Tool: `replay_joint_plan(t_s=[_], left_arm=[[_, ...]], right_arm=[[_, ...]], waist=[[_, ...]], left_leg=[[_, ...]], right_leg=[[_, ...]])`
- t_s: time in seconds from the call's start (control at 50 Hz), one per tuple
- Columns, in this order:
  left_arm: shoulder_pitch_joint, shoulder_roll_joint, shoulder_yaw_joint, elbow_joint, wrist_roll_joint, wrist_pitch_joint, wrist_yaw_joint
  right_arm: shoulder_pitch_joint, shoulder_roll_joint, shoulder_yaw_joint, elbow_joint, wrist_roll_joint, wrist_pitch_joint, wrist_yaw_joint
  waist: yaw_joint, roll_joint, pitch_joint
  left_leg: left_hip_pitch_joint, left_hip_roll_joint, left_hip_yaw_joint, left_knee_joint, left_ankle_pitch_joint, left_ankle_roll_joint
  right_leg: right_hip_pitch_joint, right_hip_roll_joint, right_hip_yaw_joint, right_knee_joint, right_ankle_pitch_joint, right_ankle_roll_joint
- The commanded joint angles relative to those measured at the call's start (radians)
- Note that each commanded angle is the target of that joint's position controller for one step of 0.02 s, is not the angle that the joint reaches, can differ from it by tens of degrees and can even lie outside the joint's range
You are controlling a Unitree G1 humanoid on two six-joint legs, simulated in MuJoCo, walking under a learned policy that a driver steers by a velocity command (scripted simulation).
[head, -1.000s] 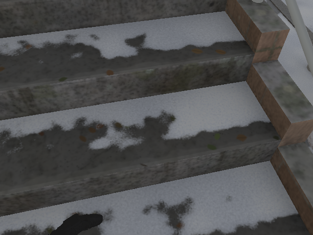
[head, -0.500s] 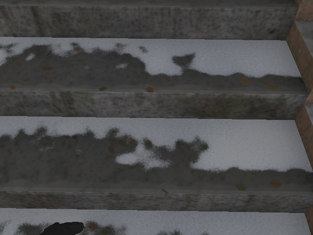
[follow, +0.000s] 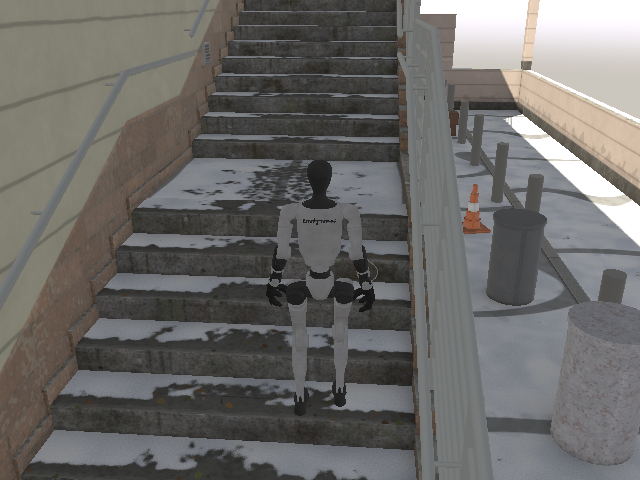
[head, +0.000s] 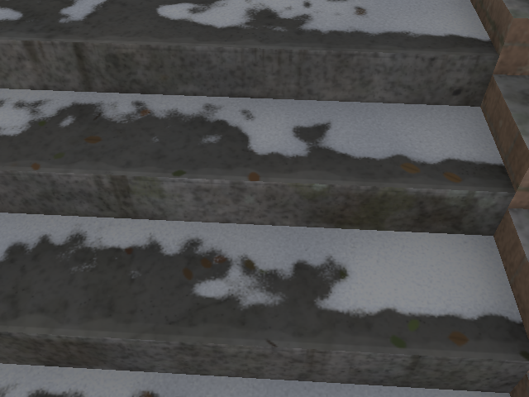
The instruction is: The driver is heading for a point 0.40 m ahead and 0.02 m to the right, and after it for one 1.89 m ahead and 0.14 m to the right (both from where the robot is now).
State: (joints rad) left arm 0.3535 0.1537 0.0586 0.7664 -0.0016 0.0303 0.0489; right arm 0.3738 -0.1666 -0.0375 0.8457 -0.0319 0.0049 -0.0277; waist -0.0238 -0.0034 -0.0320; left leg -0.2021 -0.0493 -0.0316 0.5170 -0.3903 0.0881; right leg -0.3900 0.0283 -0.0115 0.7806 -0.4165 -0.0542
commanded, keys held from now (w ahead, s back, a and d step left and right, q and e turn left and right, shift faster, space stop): w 0.40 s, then w+q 0.60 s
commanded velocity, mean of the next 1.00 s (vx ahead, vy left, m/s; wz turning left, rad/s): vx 0.44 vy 0.00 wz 0.24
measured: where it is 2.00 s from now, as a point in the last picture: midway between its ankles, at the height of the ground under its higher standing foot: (258, 141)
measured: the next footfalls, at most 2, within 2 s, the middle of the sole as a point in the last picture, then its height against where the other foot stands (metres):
right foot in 0.46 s outside the picture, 0.15 m higher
left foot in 1.14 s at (265, 292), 0.15 m higher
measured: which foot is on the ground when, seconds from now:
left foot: down 0.00-0.46, up 0.48-1.00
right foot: up 0.00-0.44, down 0.46-1.00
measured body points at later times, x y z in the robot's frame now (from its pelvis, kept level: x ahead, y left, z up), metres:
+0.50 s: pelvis +0.14 -0.14 +0.01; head +0.17 -0.16 +0.45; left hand +0.42 +0.01 -0.02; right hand +0.07 -0.37 -0.15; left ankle -0.01 +0.09 -0.69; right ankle +0.26 -0.27 -0.59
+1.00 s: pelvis +0.38 -0.17 +0.14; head +0.40 -0.20 +0.59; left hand +0.33 +0.08 +0.02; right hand +0.58 -0.36 +0.02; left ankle +0.45 +0.00 -0.33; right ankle +0.25 -0.28 -0.59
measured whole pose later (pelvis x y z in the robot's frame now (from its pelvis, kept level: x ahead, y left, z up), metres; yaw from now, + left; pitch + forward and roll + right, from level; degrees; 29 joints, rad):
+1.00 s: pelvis +0.38 -0.17 +0.14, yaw +13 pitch +1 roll +1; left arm 0.45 0.17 0.03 0.86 0.04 -0.10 0.04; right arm 0.10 -0.17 -0.09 0.75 -0.05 0.06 0.00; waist -0.02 0.06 0.00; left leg -1.19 -0.04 -0.05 1.88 -0.35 0.12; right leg 0.06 -0.11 -0.36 0.37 -0.43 0.04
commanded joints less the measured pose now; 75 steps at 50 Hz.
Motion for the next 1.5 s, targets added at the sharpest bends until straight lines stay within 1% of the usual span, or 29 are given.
replay_joint_plan(t_s=[0.02, 0.16, 0.2, 0.32, 0.38, 0.44, 0.46, 0.48, 0.5, 0.52, 0.54, 0.56, 0.6, 0.62, 0.7, 0.8, 0.86, 1.0, 1.04, 1.1, 1.12, 1.14, 1.16, 1.18, 1.2, 1.26, 1.3, 1.4, 1.5], left_arm=[[-0.144, 0.061, 0.031, -0.107, 0.037, -0.033, -0.022], [-0.287, 0.030, -0.008, -0.174, 0.071, -0.056, -0.059], [-0.367, -0.013, -0.026, -0.216, 0.044, -0.051, -0.034], [-0.597, -0.010, -0.063, -0.392, 0.010, -0.056, -0.004], [-0.496, -0.044, -0.089, -0.430, 0.041, -0.023, -0.027], [-0.142, 0.035, -0.023, -0.262, 0.008, -0.011, -0.035], [0.052, 0.079, 0.007, -0.210, -0.009, -0.023, -0.022], [0.200, 0.239, 0.044, -0.156, 0.036, -0.040, -0.020], [0.169, 0.323, 0.051, -0.131, -0.010, -0.041, -0.011], [0.004, 0.348, 0.060, -0.108, -0.015, -0.036, -0.008], [-0.153, 0.288, 0.049, -0.106, -0.021, -0.033, -0.011], [-0.288, 0.184, 0.023, -0.097, -0.010, -0.035, -0.004], [-0.339, 0.036, -0.018, -0.065, -0.007, -0.062, -0.016], [-0.295, 0.016, -0.017, -0.030, 0.034, -0.067, -0.021], [-0.126, 0.158, 0.028, 0.031, 0.019, -0.119, -0.025], [-0.002, 0.121, 0.016, 0.040, 0.003, -0.143, -0.005], [0.068, 0.162, 0.020, 0.044, 0.051, -0.138, -0.023], [0.131, 0.182, 0.007, 0.078, 0.030, -0.128, -0.004], [0.183, 0.144, -0.007, 0.118, 0.032, -0.117, 0.017], [0.054, 0.217, -0.006, 0.050, -0.017, -0.104, 0.049], [0.034, 0.295, 0.015, 0.051, -0.022, -0.109, 0.020], [-0.004, 0.330, 0.019, 0.055, -0.061, -0.117, -0.027], [0.013, 0.274, 0.009, 0.035, -0.080, -0.154, -0.065], [0.037, 0.158, -0.017, -0.004, -0.070, -0.162, -0.099], [-0.016, 0.166, 0.006, -0.005, -0.024, -0.174, -0.100], [-0.106, 0.055, -0.004, -0.064, 0.012, -0.152, -0.073], [-0.104, 0.024, -0.005, -0.093, 0.021, -0.134, -0.060], [-0.180, -0.038, -0.040, -0.105, 0.009, -0.067, -0.045], [-0.390, -0.096, -0.055, -0.162, 0.043, -0.056, -0.029]], right_arm=[[-0.020, -0.173, -0.047, -0.058, 0.004, -0.041, -0.009], [0.189, -0.111, -0.034, 0.079, -0.001, -0.113, 0.000], [0.235, -0.118, -0.044, 0.112, -0.001, -0.136, -0.013], [0.219, -0.123, -0.039, 0.126, 0.000, -0.143, -0.013], [0.134, -0.182, -0.054, 0.092, 0.051, -0.128, -0.022], [0.025, -0.272, -0.069, 0.032, 0.040, -0.124, 0.016], [0.057, -0.267, -0.071, 0.062, 0.047, -0.127, 0.040], [-0.026, -0.173, -0.059, -0.008, 0.067, -0.122, 0.077], [-0.094, -0.060, -0.056, -0.076, 0.014, -0.131, 0.093], [0.100, 0.040, -0.037, -0.018, -0.023, -0.132, 0.103], [0.165, 0.096, -0.015, -0.026, -0.027, -0.118, 0.105], [0.146, 0.080, -0.010, -0.030, -0.035, -0.102, 0.102], [0.123, 0.017, -0.023, -0.025, -0.020, -0.060, 0.061], [0.078, -0.019, -0.033, -0.007, -0.012, -0.042, 0.055], [-0.184, -0.014, -0.017, -0.122, -0.001, 0.019, 0.025], [-0.164, -0.060, -0.061, -0.099, -0.017, 0.045, 0.015], [-0.290, -0.024, -0.067, -0.130, -0.007, 0.032, 0.040], [-0.517, 0.054, -0.003, -0.262, -0.009, 0.025, 0.019], [-0.529, 0.031, 0.001, -0.312, -0.049, 0.030, 0.006], [-0.395, 0.014, 0.015, -0.293, 0.002, 0.029, 0.065], [-0.185, -0.018, -0.004, -0.278, 0.012, 0.020, 0.064], [0.015, -0.075, -0.032, -0.237, 0.015, 0.010, 0.064], [0.090, -0.183, -0.061, -0.187, 0.019, -0.007, 0.073], [0.118, -0.334, -0.107, -0.176, 0.005, -0.007, 0.067], [0.026, -0.330, -0.116, -0.225, -0.007, -0.008, 0.050], [-0.091, -0.099, -0.054, -0.147, 0.014, -0.051, 0.037], [-0.061, -0.038, -0.024, -0.093, -0.009, -0.083, 0.047], [-0.002, -0.016, -0.011, 0.009, 0.006, -0.134, 0.035], [0.114, -0.072, -0.009, 0.112, -0.016, -0.179, 0.057]], waist=[[-0.020, 0.149, 0.158], [-0.058, 0.067, 0.108], [-0.078, 0.173, 0.118], [-0.065, 0.162, 0.219], [0.033, 0.099, 0.073], [0.130, 0.067, -0.209], [0.252, 0.091, -0.300], [0.298, -0.266, -0.332], [0.244, -0.504, -0.340], [0.068, -0.386, -0.305], [-0.051, -0.180, -0.140], [-0.114, -0.133, -0.035], [-0.134, -0.194, 0.043], [-0.104, -0.098, 0.024], [-0.047, -0.056, 0.102], [-0.031, -0.035, 0.028], [0.004, -0.082, 0.105], [0.024, -0.115, 0.227], [0.032, -0.155, 0.202], [0.007, -0.015, 0.033], [-0.096, -0.158, -0.092], [-0.168, -0.281, -0.275], [-0.179, -0.198, -0.364], [-0.154, 0.146, -0.449], [-0.151, -0.011, -0.530], [-0.035, -0.025, -0.072], [0.019, 0.001, -0.045], [0.049, -0.007, 0.028], [0.034, 0.052, 0.090]], left_leg=[[-0.045, 0.364, -0.568, -0.387, -0.347, 0.250], [0.195, 0.265, -0.386, -0.287, -0.163, 0.173], [0.242, 0.329, -0.434, -0.306, -0.106, 0.222], [0.134, 0.351, -0.334, -0.418, -0.209, 0.164], [-0.193, 0.300, -0.176, -0.631, -0.015, 0.105], [-0.160, 0.252, 0.011, -0.276, 0.914, 0.099], [-0.138, 0.219, 0.002, 0.049, 1.147, 0.076], [-0.383, 0.056, -0.033, 0.526, 0.686, -0.028], [-0.483, -0.100, -0.207, 0.907, 0.153, -0.047], [-0.516, -0.086, -0.340, 1.205, 0.230, -0.064], [-0.534, -0.015, -0.200, 1.299, 0.344, -0.094], [-0.595, 0.032, -0.129, 1.319, 0.419, -0.093], [-0.605, 0.022, -0.162, 1.302, 0.421, -0.075], [-0.619, 0.016, -0.171, 1.267, 0.437, -0.053], [-0.754, -0.013, -0.084, 0.988, 0.329, -0.047], [-0.888, 0.018, -0.081, 1.113, 0.359, -0.014], [-1.142, 0.029, -0.120, 1.320, 0.273, 0.019], [-1.373, 0.044, 0.067, 1.317, -0.122, 0.035], [-1.338, 0.077, 0.139, 1.218, -0.186, 0.048], [-0.569, -0.004, 0.355, 0.617, 0.006, 0.085], [-0.301, -0.073, 0.278, 0.597, -0.061, 0.099], [-0.045, -0.098, 0.148, 0.492, 0.026, 0.136], [0.173, -0.002, -0.150, 0.264, -0.001, 0.197], [0.333, 0.362, -0.700, -0.014, 0.029, 0.327], [0.261, 0.323, -0.713, -0.066, -0.112, 0.249], [-0.126, 0.284, -0.471, -0.038, -0.085, 0.130], [-0.177, 0.284, -0.397, -0.107, -0.015, 0.142], [-0.108, 0.257, -0.104, -0.181, 0.068, -0.004], [-0.063, 0.276, 0.017, -0.231, 0.210, -0.029]], right_leg=[[-0.414, -0.015, 0.027, 0.714, 0.000, 0.011], [-0.760, -0.066, 0.020, 0.953, 0.112, 0.000], [-0.945, -0.066, 0.038, 1.259, -0.004, -0.011], [-1.183, -0.184, 0.101, 1.192, -0.225, -0.040], [-0.517, -0.230, 0.011, 0.710, -0.043, -0.092], [0.140, -0.040, -0.165, 0.513, -0.086, -0.079], [0.333, 0.013, -0.065, 0.352, -0.144, -0.073], [0.396, -0.229, 0.432, -0.036, -0.503, -0.096], [0.297, -0.360, 0.932, -0.562, -0.704, -0.066], [0.177, -0.472, 1.068, -0.705, -0.795, -0.003], [0.007, -0.481, 0.973, -0.667, -0.675, 0.006], [-0.093, -0.447, 0.754, -0.490, -0.573, -0.002], [-0.249, -0.377, 0.392, -0.350, -0.247, 0.037], [-0.182, -0.368, 0.273, -0.326, -0.156, 0.068], [-0.051, -0.327, 0.034, -0.476, -0.023, 0.088], [0.261, -0.349, -0.075, -0.481, 0.211, 0.042], [0.425, -0.383, -0.063, -0.523, 0.172, 0.002], [0.590, -0.394, -0.207, -0.604, 0.532, -0.024], [0.646, -0.349, -0.268, -0.612, 0.744, -0.025], [0.405, -0.319, -0.336, -0.537, 1.643, -0.115], [0.401, -0.382, -0.287, -0.302, 1.989, -0.117], [0.401, -0.368, -0.255, -0.065, 1.970, -0.116], [0.156, -0.224, -0.200, 0.224, 1.392, -0.057], [-0.113, 0.029, -0.074, 0.775, 0.120, 0.012], [-0.076, 0.034, 0.176, 0.984, 0.201, 0.007], [-0.275, -0.073, 0.122, 1.011, 0.304, -0.009], [-0.364, -0.052, 0.116, 1.152, 0.241, -0.023], [-0.702, -0.031, 0.197, 1.134, 0.348, -0.058], [-0.991, 0.032, 0.079, 1.432, 0.248, -0.098]])
Velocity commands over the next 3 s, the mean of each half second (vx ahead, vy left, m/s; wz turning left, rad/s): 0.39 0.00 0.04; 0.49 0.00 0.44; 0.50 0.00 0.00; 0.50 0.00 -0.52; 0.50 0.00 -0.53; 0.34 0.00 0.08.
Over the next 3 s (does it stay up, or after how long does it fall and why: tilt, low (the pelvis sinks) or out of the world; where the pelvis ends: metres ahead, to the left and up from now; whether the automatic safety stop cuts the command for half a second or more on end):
stays up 1.56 -0.15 0.61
